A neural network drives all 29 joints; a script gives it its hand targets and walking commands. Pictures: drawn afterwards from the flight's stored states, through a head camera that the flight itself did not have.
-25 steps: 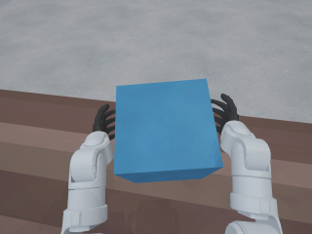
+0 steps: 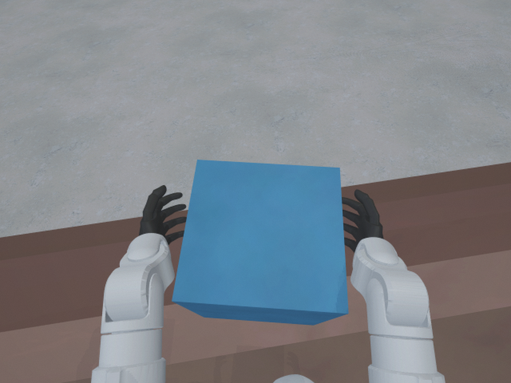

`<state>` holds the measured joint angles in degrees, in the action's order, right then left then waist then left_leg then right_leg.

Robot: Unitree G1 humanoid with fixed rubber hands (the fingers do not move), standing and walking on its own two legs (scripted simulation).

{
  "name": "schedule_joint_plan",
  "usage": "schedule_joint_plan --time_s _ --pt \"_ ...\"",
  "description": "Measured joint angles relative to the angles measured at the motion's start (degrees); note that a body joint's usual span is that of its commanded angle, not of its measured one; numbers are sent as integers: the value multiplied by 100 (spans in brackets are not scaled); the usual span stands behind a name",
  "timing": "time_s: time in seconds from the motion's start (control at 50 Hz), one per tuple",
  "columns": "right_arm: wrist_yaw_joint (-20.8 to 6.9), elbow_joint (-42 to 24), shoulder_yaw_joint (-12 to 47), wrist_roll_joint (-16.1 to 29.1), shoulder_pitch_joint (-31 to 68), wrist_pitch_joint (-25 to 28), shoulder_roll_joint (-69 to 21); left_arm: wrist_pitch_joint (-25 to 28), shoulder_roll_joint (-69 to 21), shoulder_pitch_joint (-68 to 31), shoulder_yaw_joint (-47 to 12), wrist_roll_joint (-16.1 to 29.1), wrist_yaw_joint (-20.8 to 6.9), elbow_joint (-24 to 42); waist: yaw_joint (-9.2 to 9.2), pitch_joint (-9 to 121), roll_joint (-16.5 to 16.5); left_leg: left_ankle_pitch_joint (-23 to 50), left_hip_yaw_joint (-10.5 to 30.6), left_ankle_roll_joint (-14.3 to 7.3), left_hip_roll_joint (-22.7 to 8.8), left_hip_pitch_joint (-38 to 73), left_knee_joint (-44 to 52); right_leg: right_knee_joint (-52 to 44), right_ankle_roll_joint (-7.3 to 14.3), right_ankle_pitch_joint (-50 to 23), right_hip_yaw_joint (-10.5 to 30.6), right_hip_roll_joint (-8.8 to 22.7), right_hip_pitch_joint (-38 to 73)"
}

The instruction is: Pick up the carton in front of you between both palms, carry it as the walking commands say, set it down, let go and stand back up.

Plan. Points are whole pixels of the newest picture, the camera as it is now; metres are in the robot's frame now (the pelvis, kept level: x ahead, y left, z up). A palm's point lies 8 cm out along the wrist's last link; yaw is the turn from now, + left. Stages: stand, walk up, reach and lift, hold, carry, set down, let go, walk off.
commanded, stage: carry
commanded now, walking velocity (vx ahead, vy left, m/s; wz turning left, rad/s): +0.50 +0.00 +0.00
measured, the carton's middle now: (262, 252) +0.34 -0.06 +0.00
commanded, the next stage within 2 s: none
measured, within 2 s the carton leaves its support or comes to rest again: neither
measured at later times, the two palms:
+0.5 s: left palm (142, 208) +0.68 +0.24 -0.24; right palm (239, 175) +0.74 -0.06 -0.24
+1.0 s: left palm (143, 140) +1.19 +0.31 -0.40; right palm (206, 123) +1.23 +0.03 -0.41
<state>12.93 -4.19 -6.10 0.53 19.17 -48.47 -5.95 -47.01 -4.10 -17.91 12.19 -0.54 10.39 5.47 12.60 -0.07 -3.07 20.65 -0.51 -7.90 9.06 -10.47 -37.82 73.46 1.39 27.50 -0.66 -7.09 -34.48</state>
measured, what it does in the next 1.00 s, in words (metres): goes down: right foot 0.21 m lower, then left foot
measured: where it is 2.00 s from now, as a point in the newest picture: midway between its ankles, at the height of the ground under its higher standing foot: (199, 186)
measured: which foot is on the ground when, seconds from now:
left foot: down 0.00-0.04, up 0.06-0.42, down 0.44-0.64, up 0.66-0.92, down 0.94-1.00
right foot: up 0.00-0.12, down 0.14-0.50, up 0.52-0.72, down 0.74-0.98, up 1.00-1.00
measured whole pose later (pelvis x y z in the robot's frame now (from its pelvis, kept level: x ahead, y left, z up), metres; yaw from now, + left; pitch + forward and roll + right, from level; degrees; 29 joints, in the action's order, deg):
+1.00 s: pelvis +0.91 +0.10 -0.51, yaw +6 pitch +0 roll -2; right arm 16.2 4.3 -11.6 -5.6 19.0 -50.6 -10.1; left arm -53.3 -6.0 -23.3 6.3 1.0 19.9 -2.8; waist -6.5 4.9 3.6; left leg -18.5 -1.2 -3.4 3.3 -26.9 -50.2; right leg 63.9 4.5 17.8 -0.4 -4.4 -15.1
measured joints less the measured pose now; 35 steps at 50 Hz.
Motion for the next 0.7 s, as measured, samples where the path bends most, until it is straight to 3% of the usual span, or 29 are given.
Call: schedule_joint_plan --time_s 0.02,0.06,0.1,0.12,0.14,0.16,0.18,0.2,0.22,0.26,0.3,0.34,0.42,0.46,0.48,0.52,0.56,0.58,0.62,0.64,0.68,0.7 --pt "136 -44 32 159 16 -70 49 -23 -81 -81 126 -141 39 -8 99 -27 7 -280 71 56 51 155 -192 -1077 -33 -1063 -62 49 -80" --pt "316 -69 23 443 180 -183 145 -34 -273 -312 397 -442 52 -154 68 18 111 -1041 52 213 101 309 -1003 -3164 5 -3553 -234 89 82" --pt "349 4 -157 547 573 -256 205 -83 -374 -609 520 -543 5 -274 -103 133 417 -3167 -132 364 103 110 -2506 -4594 130 -5745 -276 287 473" --pt "284 70 -279 558 794 -275 253 -113 -380 -737 503 -521 -18 -304 -244 212 602 -4119 -245 381 90 -32 -3185 -5238 138 -6287 -241 452 775" --pt "203 127 -378 576 998 -299 335 -149 -359 -847 431 -470 -11 -323 -410 291 740 -4836 -306 429 54 -219 -3819 -5675 130 -6122 -142 593 1113" --pt "114 216 -427 594 1150 -245 465 -174 -364 -884 301 -412 23 -388 -642 316 495 -5414 -140 467 -213 -618 -4449 -5492 214 -4343 -193 343 1343" --pt "35 311 -484 613 1229 -203 504 -244 -295 -834 171 -328 65 -394 -961 345 309 -5791 14 513 -389 -992 -5278 -5239 437 -2587 -167 52 1375" --pt "26 419 -468 620 1208 -192 450 -324 -187 -688 3 -171 131 -363 -1286 351 148 -5984 217 544 -552 -1325 -5704 -4814 688 -1651 -151 -237 1138" --pt "4 489 -517 585 1101 -204 315 -418 -40 -516 -96 22 156 -263 -1525 316 168 -6084 383 557 -615 -1602 -5854 -4401 730 -1778 -215 -309 866" --pt "8 331 -673 404 691 -219 68 -603 90 -386 -214 582 273 -36 -1782 73 325 -5902 618 567 -742 -2181 -5625 -3654 775 -1338 -397 -282 564" --pt "-20 89 -826 151 198 -105 -128 -564 1 -388 -260 793 483 -5 -2029 -171 480 -5534 589 622 -841 -2666 -4837 -3191 753 -697 -472 -125 480" --pt "-89 0 -914 25 -170 74 -279 -372 -117 -283 -299 862 514 4 -2297 -332 576 -4857 511 638 -862 -2882 -4145 -2810 599 -246 -301 -6 436" --pt "-191 -166 -869 -191 -587 402 -202 156 -389 8 -396 786 429 -247 -2462 -384 339 -4320 566 649 -879 -2924 -2037 -2411 520 405 -14 16 640" --pt "-262 -43 -818 -285 -600 605 -203 412 -383 179 -423 690 286 -402 -2444 -438 447 -4115 339 700 -784 -2658 -1624 -1922 495 517 166 148 723" --pt "-307 103 -734 -327 -560 696 -256 521 -289 285 -404 640 205 -439 -2343 -520 670 -3948 121 691 -636 -2469 -1572 -1524 465 47 297 344 703" --pt "-359 425 -481 -395 -451 853 -276 638 -131 548 -392 540 71 -477 -1944 -545 807 -2905 -52 554 -434 -2091 -1337 -604 261 150 445 475 563" --pt "-384 574 -309 -370 -383 981 -287 664 -35 714 -362 453 -2 -458 -1418 -491 624 -2708 22 474 -339 -1775 -1206 -54 59 815 386 378 181" --pt "-391 581 -229 -317 -379 1030 -289 696 -4 729 -327 406 -75 -433 -1175 -517 550 -2617 65 455 -302 -1588 -1125 -149 -20 740 296 340 -15" --pt "-329 473 -85 -212 -455 1094 -270 831 -33 719 -229 243 -223 -364 -757 -532 419 -2568 208 428 -252 -1192 -1089 -1139 -123 -312 35 247 -232" --pt "-264 364 -46 -159 -546 1120 -242 903 -106 698 -199 104 -248 -345 -607 -477 375 -2688 297 409 -213 -1030 -1251 -1996 -137 -1258 -83 225 -172" --pt "-104 131 -25 -42 -742 1154 -197 1028 -294 629 -161 -202 -223 -340 -490 -252 454 -3464 195 374 -146 -723 -1866 -4025 -154 -3808 -239 290 331" --pt "-54 10 -40 13 -803 1132 -174 1059 -378 575 -144 -352 -194 -337 -498 -74 573 -4032 46 352 -116 -669 -2420 -4781 -60 -4786 -248 374 635"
